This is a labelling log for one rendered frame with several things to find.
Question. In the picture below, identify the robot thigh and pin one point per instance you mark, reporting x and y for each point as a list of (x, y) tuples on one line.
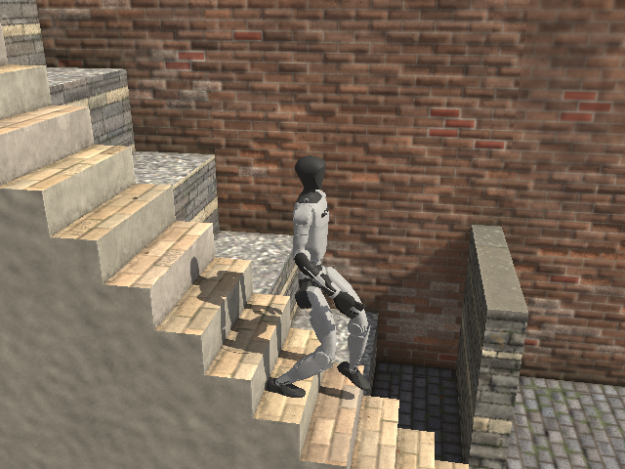
[(358, 325), (321, 317)]

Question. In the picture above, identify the robot right forearm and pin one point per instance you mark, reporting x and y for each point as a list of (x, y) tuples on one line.
[(302, 261)]

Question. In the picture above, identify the right robot upper arm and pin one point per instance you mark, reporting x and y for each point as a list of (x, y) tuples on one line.
[(302, 219)]

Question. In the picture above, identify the right robot thigh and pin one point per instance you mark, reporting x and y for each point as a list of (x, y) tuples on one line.
[(321, 317)]

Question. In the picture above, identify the left robot thigh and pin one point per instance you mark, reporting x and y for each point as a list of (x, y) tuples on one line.
[(358, 325)]

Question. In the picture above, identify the robot right hand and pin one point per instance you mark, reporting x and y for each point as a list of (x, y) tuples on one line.
[(344, 301)]

